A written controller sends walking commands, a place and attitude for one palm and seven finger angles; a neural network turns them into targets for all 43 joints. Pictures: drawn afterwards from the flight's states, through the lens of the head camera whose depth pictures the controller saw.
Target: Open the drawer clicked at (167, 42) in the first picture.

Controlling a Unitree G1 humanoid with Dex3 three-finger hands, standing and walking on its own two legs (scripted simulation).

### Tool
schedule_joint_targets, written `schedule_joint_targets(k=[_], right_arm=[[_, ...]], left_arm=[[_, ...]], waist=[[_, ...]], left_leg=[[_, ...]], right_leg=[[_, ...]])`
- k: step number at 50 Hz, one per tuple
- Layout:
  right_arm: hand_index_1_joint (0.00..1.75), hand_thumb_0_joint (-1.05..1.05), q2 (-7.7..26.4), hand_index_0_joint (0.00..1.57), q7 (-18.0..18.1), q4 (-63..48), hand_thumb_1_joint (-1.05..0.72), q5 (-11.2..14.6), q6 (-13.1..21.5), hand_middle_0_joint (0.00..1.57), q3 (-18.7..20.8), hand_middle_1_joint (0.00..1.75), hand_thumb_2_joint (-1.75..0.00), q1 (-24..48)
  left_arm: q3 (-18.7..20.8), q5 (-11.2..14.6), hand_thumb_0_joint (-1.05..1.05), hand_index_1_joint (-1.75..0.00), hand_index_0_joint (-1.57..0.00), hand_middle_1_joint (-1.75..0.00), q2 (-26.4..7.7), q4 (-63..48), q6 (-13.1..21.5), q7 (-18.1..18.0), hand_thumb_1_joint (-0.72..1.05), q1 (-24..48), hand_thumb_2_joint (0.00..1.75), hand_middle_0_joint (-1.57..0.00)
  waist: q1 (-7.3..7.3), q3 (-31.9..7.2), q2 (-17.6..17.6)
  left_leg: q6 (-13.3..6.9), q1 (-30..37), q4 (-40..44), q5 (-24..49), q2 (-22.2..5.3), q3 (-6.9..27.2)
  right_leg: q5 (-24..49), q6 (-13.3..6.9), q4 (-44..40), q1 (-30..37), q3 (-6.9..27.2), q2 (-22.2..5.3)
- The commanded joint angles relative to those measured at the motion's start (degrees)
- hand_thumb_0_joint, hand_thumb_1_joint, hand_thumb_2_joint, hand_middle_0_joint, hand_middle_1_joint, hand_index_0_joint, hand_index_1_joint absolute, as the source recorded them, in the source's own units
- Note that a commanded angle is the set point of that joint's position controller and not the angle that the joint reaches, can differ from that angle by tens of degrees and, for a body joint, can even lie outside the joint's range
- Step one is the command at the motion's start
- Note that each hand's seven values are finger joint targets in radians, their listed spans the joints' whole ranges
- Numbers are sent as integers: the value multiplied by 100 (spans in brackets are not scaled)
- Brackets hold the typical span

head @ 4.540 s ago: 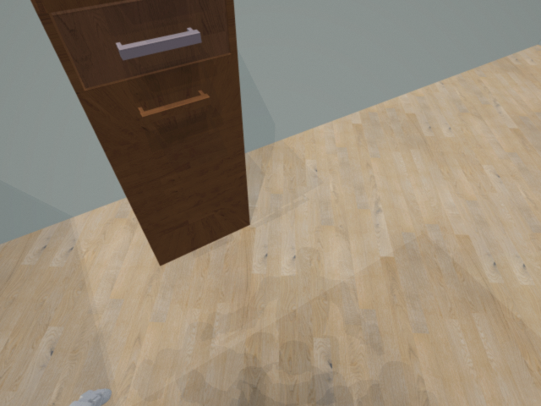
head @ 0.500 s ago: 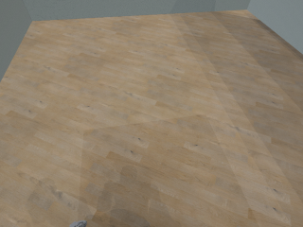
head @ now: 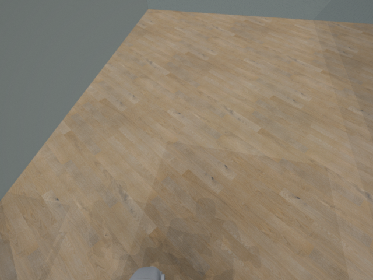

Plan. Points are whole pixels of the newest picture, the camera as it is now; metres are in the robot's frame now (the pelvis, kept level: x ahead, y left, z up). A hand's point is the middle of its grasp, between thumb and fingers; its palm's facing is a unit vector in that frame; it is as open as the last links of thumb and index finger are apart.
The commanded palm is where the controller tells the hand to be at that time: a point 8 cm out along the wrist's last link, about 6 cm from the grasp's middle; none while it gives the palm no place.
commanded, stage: turn to face it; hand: left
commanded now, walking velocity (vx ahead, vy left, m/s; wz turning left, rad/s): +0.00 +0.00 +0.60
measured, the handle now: out of the picture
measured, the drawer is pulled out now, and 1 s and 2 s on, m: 0.00 0.00 0.00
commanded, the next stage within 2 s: none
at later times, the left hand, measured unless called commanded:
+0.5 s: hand out of the picture +0.04 +0.28 -0.15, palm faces +0.30 -0.92 -0.24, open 7.4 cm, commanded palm none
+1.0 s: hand out of the picture -0.07 +0.20 -0.15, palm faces +0.57 -0.78 -0.26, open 7.4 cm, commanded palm none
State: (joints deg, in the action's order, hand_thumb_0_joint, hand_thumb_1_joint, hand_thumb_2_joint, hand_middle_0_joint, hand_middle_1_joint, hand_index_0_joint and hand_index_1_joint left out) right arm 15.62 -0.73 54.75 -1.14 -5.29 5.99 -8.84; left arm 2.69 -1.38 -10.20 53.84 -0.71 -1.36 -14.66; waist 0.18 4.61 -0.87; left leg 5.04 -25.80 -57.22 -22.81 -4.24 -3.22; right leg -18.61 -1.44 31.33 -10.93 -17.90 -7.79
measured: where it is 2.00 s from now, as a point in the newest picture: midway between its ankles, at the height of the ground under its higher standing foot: outside the picture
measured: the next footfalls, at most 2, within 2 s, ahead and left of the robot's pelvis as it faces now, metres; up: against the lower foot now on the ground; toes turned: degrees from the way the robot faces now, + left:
left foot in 0.12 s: +0.02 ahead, +0.14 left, +0.00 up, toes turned +13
right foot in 0.66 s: +0.07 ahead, -0.08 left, +0.00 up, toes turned +21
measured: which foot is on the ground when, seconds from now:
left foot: up 0.00-0.10, down 0.12-0.66, up 0.68-1.00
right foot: down 0.00-0.12, up 0.14-0.64, down 0.66-1.00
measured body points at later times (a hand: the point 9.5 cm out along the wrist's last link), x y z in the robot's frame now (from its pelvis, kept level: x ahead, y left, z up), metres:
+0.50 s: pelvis -0.01 +0.05 +0.01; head +0.02 +0.07 +0.45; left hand +0.03 +0.33 -0.13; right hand +0.12 -0.18 -0.13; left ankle -0.01 +0.13 -0.74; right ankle +0.02 -0.12 -0.67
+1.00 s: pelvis -0.02 +0.00 +0.00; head +0.02 +0.00 +0.45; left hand -0.10 +0.25 -0.13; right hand +0.17 -0.20 -0.15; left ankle -0.11 +0.13 -0.67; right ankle +0.03 -0.10 -0.74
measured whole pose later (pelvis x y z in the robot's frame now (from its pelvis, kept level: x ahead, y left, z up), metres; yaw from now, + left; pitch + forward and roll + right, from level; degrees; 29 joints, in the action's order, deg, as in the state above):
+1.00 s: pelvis -0.02 +0.00 +0.00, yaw +36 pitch -1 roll +2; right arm 15.9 -1.5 55.2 -1.0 -5.8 6.0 -12.2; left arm 1.9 -1.2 -10.1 50.8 -0.8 -0.9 -12.7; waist -1.4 5.3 -1.0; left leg 5.4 -25.3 -57.3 -22.8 -3.0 -1.0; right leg -17.5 0.4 29.7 -10.2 -12.9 -7.9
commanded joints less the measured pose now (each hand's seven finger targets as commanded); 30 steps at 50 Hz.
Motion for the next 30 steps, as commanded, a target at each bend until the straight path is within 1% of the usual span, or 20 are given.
schedule_joint_targets(k=[1, 2, 3, 4, 5, 6, 7, 8, 9, 11, 12, 14, 18, 19, 21, 22, 25, 26, 28, 30], right_arm=[[30, 0, 106, 20, -75, -712, -90, 32, 239, 20, -116, 30, -90, 432], [30, 0, 140, 20, -73, -731, -90, 35, 271, 20, -129, 30, -90, 362], [30, 0, 176, 20, -70, -742, -90, 35, 307, 20, -121, 30, -90, 225], [30, 0, 279, 20, -66, -697, -90, 17, 340, 20, -93, 30, -90, -26], [30, 0, 568, 20, -65, -610, -90, 11, 395, 20, -23, 30, -90, -414], [30, 0, 1280, 20, -17, -586, -90, -16, 457, 20, 152, 30, -90, -733], [30, 0, 1592, 20, 26, -480, -90, 50, 424, 20, 198, 30, -90, -1053], [30, 0, 1463, 20, 63, -455, -90, 39, 406, 20, 155, 30, -90, -985], [30, 0, 1266, 20, 125, -481, -90, 17, 448, 20, 116, 30, -90, -770], [30, 0, 1007, 20, 155, -676, -90, 3, 463, 20, 6, 30, -90, -141], [30, 0, 945, 20, 151, -726, -90, 9, 486, 20, -22, 30, -90, 6], [30, 0, 925, 20, 148, -739, -90, 24, 516, 20, -21, 30, -90, 24], [30, 0, 847, 20, 146, -624, -90, 31, 516, 20, -9, 30, -90, -295], [30, 0, 867, 20, 140, -631, -90, 20, 509, 20, 7, 30, -90, -297], [30, 0, 870, 20, 136, -601, -90, 2, 491, 20, 37, 30, -90, -389], [30, 0, 869, 20, 133, -591, -90, -6, 480, 20, 50, 30, -90, -439], [30, 0, 866, 20, 131, -558, -90, -29, 450, 20, 88, 30, -90, -523], [30, 0, 873, 20, 130, -546, -90, -33, 437, 20, 93, 30, -90, -526], [30, 0, 870, 20, 125, -567, -90, -36, 414, 20, 111, 30, -90, -419], [30, 0, 867, 20, 112, -611, -90, -26, 397, 20, 135, 30, -90, -312]], left_arm=[[326, -62, 0, -30, -20, -30, -1349, -333, 49, -53, 90, -118, 90, -20], [348, -61, 0, -30, -20, -30, -1399, -335, 40, -41, 90, -101, 90, -20], [357, -52, 0, -30, -20, -30, -1388, -311, 29, -33, 90, -74, 90, -20], [366, -16, 0, -30, -20, -30, -1413, -310, 10, -10, 90, -66, 90, -20], [351, 28, 0, -30, -20, -30, -1336, -350, -19, 11, 90, -104, 90, -20], [303, 80, 0, -30, -20, -30, -989, -572, -31, 64, 90, -50, 90, -20], [210, 34, 0, -30, -20, -30, -885, -778, -90, 42, 90, 264, 90, -20], [211, 11, 0, -30, -20, -30, -961, -807, -137, 38, 90, 493, 90, -20], [251, -4, 0, -30, -20, -30, -870, -693, -156, 23, 90, 520, 90, -20], [304, 22, 0, -30, -20, -30, -1003, -533, -147, 70, 90, 398, 90, -20], [317, 22, 0, -30, -20, -30, -988, -476, -140, 93, 90, 266, 90, -20], [315, 23, 0, -30, -20, -30, -974, -413, -139, 110, 90, 165, 90, -20], [322, 24, 0, -30, -20, -30, -982, -501, -146, 67, 90, 363, 90, -20], [317, 33, 0, -30, -20, -30, -951, -539, -146, 57, 90, 402, 90, -20], [299, 50, 0, -30, -20, -30, -920, -647, -142, 37, 90, 626, 90, -20], [296, 59, 0, -30, -20, -30, -899, -702, -139, 33, 90, 741, 90, -20], [266, 78, 0, -30, -20, -30, -822, -828, -115, 18, 90, 905, 90, -20], [246, 90, 0, -30, -20, -30, -794, -849, -105, 11, 90, 935, 90, -20], [223, 112, 0, -30, -20, -30, -765, -854, -71, -6, 90, 780, 90, -20], [241, 139, 0, -30, -20, -30, -779, -807, -39, -22, 90, 478, 90, -20]], waist=[[199, -390, 1254], [176, -507, 1243], [100, -645, 1130], [-33, -865, 889], [-253, -1124, 246], [-447, -1246, -1620], [-563, -1348, -1763], [-519, -1081, -1053], [-459, -1035, -1379], [-197, -692, -1021], [-95, -693, -880], [-37, -728, -593], [-111, -660, -552], [-107, -684, -578], [-182, -620, -669], [-226, -598, -625], [-267, -668, -677], [-269, -675, -743], [-195, -755, -798], [-61, -908, -834]], left_leg=[[-155, 17, 1002, -224, 14, -328], [-198, 211, 1315, -176, 38, -385], [-239, 527, 1886, 54, 53, -418], [-267, 1055, 2538, 647, 140, -510], [-375, 1994, 3274, 1501, -20, -171], [-1011, 3010, 3554, 3409, -1494, 1861], [-1584, 2988, 3558, 4811, -2170, 2400], [-1672, 2668, 3574, 4424, -2153, 1963], [-1505, 2508, 3573, 4263, -1724, 1931], [-1323, 2026, 3627, 3813, -1231, 1476], [-1276, 1946, 3645, 3703, -1034, 1339], [-1249, 1901, 3743, 3507, -882, 1264], [-1303, 1925, 3888, 3138, -812, 1646], [-1355, 1952, 3893, 3010, -835, 1734], [-1464, 1932, 3872, 2885, -860, 1997], [-1503, 1908, 3857, 2816, -864, 2116], [-1570, 1873, 3748, 2788, -830, 2424], [-1561, 1764, 3694, 2879, -792, 2505], [-1530, 1524, 3526, 3162, -715, 2634], [-1373, 1276, 3335, 3129, -514, 2657]], right_leg=[[2249, -529, -881, 364, 1097, -1605], [2319, -480, -723, 400, 1013, -1616], [2371, -361, -409, 430, 884, -1589], [2295, -163, 66, 322, 628, -1449], [1890, 125, 1014, -234, 460, -1234], [-927, 651, 2363, -1965, 386, -374], [-2101, 744, 3160, -2498, 1027, -66], [-1718, 683, 3504, -2498, 1327, -199], [-1371, 711, 3661, -2579, 1531, -145], [-636, 744, 3833, -2440, 1711, -69], [-431, 770, 3786, -2296, 1680, -3], [-189, 817, 3650, -2148, 1691, 65], [-62, 869, 3316, -2122, 1833, 140], [-108, 886, 3194, -2122, 1846, 151], [-291, 883, 2814, -2079, 1874, 198], [-384, 871, 2617, -2027, 1880, 236], [-601, 810, 1982, -1767, 1890, 387], [-640, 775, 1739, -1575, 1885, 456], [-639, 700, 1091, -1043, 1839, 609], [-188, 636, 320, -432, 1770, 729]])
